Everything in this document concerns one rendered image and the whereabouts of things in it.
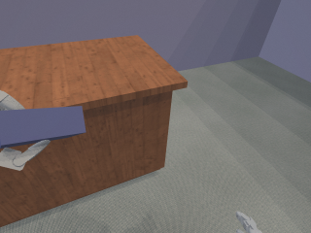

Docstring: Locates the sponge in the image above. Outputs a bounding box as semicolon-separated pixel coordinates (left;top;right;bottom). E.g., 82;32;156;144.
0;106;86;149

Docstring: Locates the right robot hand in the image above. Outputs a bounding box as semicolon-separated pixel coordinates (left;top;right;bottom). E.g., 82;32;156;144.
235;211;262;233

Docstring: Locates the left robot hand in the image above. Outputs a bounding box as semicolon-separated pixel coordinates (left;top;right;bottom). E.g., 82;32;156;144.
0;90;51;171

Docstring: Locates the table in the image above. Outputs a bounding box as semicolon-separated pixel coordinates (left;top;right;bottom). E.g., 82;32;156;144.
0;35;188;227

